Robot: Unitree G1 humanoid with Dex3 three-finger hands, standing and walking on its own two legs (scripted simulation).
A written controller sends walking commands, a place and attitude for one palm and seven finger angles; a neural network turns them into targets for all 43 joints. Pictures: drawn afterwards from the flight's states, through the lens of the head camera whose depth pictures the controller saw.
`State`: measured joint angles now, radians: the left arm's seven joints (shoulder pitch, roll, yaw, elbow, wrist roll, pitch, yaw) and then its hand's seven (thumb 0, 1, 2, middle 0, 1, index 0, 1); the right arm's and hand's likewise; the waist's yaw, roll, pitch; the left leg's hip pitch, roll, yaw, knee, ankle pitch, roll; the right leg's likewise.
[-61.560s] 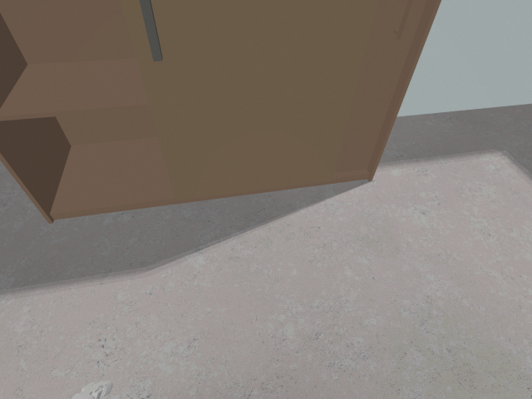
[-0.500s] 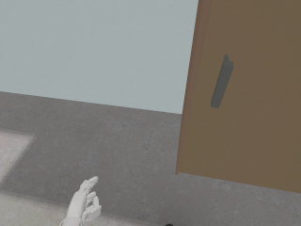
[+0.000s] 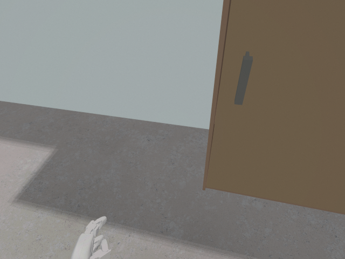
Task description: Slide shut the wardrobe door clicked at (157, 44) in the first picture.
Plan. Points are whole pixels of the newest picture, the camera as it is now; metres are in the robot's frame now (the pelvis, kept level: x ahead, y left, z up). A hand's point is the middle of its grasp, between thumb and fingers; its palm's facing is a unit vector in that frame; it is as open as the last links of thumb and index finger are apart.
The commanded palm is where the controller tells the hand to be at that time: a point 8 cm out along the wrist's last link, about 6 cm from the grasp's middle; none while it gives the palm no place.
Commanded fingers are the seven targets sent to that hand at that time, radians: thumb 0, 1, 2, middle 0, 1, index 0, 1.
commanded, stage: stop stepping back and stand still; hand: right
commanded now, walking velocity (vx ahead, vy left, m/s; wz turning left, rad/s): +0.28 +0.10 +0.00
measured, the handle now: (242, 78) +0.68 -0.19 +0.09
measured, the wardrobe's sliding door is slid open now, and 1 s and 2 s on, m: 0.00 0.00 0.00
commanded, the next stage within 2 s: let the arm hang, fingers relaxed in 1.08 s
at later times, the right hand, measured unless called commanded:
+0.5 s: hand out of the picture +0.14 -0.29 +0.17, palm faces +0.49 +0.77 -0.40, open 7.4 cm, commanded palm +0.08 -0.33 +0.18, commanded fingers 0.00 -0.90 -0.90 0.20 0.30 0.20 0.30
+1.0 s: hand out of the picture +0.17 -0.31 +0.16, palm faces +0.47 +0.74 -0.47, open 7.4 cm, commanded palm +0.11 -0.34 +0.18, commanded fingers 0.00 -0.90 -0.90 0.20 0.30 0.20 0.30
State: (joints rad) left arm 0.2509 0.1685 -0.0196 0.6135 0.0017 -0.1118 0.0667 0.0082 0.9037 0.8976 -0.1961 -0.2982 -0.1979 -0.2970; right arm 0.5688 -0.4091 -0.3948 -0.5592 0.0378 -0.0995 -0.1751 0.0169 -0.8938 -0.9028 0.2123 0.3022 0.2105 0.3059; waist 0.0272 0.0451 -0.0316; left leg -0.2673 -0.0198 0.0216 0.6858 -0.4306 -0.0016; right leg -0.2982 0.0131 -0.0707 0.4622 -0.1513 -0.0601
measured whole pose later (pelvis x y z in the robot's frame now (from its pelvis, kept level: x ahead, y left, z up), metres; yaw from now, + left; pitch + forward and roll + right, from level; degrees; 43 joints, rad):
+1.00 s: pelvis -0.02 -0.04 +0.00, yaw -2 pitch +0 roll +1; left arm 0.20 0.21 0.00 0.60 -0.02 -0.07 0.07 0.01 0.90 0.90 -0.20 -0.30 -0.20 -0.30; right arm 0.55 -0.40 -0.43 -0.51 0.04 -0.13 -0.18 0.01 -0.89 -0.90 0.22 0.30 0.21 0.31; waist 0.00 -0.01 0.02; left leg -0.26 0.00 0.10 0.50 -0.24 0.03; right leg -0.21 -0.05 -0.06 0.54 -0.33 0.01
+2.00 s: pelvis -0.05 -0.05 +0.01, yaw -1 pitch -1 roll +0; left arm 0.22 0.23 0.00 1.10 0.02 0.01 0.00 0.00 0.91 0.90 -0.20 -0.30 -0.20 -0.30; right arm 0.19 -0.24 -0.01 1.14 -0.02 0.00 -0.02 0.00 -0.91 -0.90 0.20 0.30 0.20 0.30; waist 0.00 -0.03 0.04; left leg -0.23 0.03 0.07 0.40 -0.15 0.01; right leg -0.15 0.00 -0.08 0.39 -0.22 -0.03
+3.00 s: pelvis -0.01 -0.04 +0.01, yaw -1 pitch -1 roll +0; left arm 0.11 0.34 0.00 1.12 0.02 0.01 0.00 0.00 0.91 0.90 -0.20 -0.30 -0.20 -0.30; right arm 0.09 -0.31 -0.01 1.15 -0.02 -0.02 -0.01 0.00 -0.91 -0.90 0.20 0.30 0.20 0.30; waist 0.00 -0.02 0.04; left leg -0.11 0.00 0.09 0.29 -0.16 0.03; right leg -0.03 -0.03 -0.07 0.27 -0.22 0.01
